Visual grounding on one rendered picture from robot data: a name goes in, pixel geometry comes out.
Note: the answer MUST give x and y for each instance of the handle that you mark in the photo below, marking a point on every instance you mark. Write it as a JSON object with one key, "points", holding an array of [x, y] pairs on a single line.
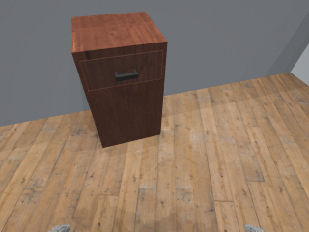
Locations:
{"points": [[126, 76]]}

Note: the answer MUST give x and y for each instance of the cabinet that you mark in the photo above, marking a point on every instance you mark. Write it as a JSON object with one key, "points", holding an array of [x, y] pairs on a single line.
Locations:
{"points": [[128, 112]]}

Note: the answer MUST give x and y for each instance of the drawer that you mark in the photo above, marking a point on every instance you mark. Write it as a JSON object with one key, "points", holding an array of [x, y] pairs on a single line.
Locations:
{"points": [[100, 73]]}

